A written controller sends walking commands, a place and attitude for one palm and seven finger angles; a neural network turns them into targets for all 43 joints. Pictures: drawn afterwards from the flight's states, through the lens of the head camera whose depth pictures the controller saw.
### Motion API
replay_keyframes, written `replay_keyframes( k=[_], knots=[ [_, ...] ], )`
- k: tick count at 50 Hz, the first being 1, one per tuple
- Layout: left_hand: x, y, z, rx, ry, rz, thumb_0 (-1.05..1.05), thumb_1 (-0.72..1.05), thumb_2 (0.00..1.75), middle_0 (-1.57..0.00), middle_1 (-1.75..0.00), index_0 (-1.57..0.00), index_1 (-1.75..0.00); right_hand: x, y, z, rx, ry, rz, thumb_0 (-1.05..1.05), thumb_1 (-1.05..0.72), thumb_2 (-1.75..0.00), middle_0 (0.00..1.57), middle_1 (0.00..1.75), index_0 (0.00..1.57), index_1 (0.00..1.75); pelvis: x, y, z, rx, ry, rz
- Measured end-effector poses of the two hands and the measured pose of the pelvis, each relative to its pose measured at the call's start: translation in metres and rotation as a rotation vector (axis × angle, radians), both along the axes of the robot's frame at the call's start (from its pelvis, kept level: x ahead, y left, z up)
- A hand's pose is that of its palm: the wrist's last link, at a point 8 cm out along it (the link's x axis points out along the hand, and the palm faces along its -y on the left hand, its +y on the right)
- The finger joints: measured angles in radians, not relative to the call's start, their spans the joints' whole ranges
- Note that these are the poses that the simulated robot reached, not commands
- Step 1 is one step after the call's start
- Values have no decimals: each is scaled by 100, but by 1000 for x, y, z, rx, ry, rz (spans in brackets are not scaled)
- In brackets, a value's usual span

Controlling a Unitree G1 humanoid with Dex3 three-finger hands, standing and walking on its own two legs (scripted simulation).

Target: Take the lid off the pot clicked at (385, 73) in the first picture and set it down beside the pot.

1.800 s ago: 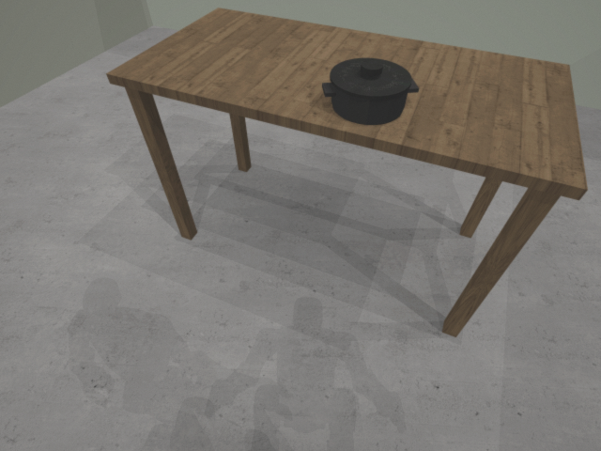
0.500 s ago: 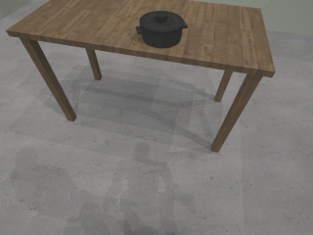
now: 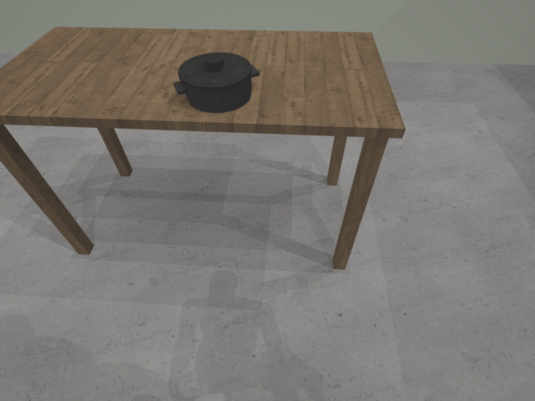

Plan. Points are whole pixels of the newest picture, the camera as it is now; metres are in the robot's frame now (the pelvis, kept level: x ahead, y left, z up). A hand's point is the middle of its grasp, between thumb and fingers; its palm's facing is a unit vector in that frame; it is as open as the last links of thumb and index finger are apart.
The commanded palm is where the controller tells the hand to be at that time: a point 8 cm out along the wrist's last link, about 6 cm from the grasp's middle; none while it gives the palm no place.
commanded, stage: take the last steps up to it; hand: left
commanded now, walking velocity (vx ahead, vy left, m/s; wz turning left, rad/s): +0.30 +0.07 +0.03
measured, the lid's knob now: (214, 61) +0.90 +0.19 +0.08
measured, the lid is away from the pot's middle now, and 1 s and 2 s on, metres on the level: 0.00 0.00 0.00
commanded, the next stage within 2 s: come to a stop and stand still in 0.90 s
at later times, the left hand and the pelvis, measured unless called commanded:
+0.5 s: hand (146, 365) +0.21 +0.24 -0.16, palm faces +0.04 -0.98 -0.19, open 7.3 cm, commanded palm none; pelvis +0.15 +0.06 +0.00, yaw -1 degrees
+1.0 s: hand (167, 312) +0.32 +0.23 -0.18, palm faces +0.11 -0.98 -0.18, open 7.3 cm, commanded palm none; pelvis +0.34 +0.06 -0.01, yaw +0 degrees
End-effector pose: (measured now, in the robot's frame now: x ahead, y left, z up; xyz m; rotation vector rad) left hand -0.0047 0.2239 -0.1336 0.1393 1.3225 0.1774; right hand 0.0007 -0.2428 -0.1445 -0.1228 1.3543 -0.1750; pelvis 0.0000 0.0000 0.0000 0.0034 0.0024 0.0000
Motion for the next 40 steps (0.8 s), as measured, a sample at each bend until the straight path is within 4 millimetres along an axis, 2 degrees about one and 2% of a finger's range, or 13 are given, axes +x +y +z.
replay_keyframes(
  k=[3,7,12,15,21,27,32,35,37,40],
  knots=[
    [-8,-1,-3,-28,47,21,0,91,90,-20,-30,-20,-30,20,6,6,-5,-17,4,1,-91,-90,20,30,20,30,14,6,2,-3,1,2],
    [-11,10,-11,-55,108,57,0,91,90,-20,-30,-20,-30,59,22,10,-16,-55,28,1,-91,-90,20,30,20,30,37,21,-1,-10,2,6],
    [4,39,-33,-70,176,74,0,91,90,-20,-30,-20,-30,109,49,2,-50,-144,50,1,-91,-90,20,30,20,30,70,47,-18,-15,-6,3],
    [37,55,-32,-52,162,44,1,91,90,-20,-30,-20,-30,117,65,3,-41,-141,25,1,-91,-90,20,30,20,30,87,54,-16,4,-9,-8],
    [139,71,-12,-21,-11,7,1,92,90,-19,-30,-20,-30,112,89,4,14,-32,-20,1,-92,-90,20,30,20,30,126,59,-2,25,2,-18],
    [240,60,3,-2,-139,-55,0,92,90,-19,-30,-20,-30,117,95,-5,74,66,-70,1,-92,-90,21,30,20,30,170,52,-2,37,0,-22],
    [315,39,-1,20,-226,-107,0,91,90,-19,-30,-20,-30,136,80,-25,99,134,-99,1,-91,-90,21,30,21,30,215,32,-19,43,-8,-15],
    [332,29,-4,18,-243,-79,0,91,90,-19,-30,-20,-30,164,64,-29,87,154,-72,1,-91,-90,21,30,20,30,235,27,-21,12,-17,-1],
    [332,25,-2,13,-214,-52,0,91,90,-20,-30,-20,-30,194,54,-25,65,128,-53,1,-91,-90,21,30,20,30,249,26,-16,-1,-17,4],
    [329,32,2,36,-168,-2,-1,95,90,-20,-30,-20,-30,247,42,-14,29,50,-26,1,-91,-90,20,30,20,30,269,26,-8,-10,-8,12]
  ],
)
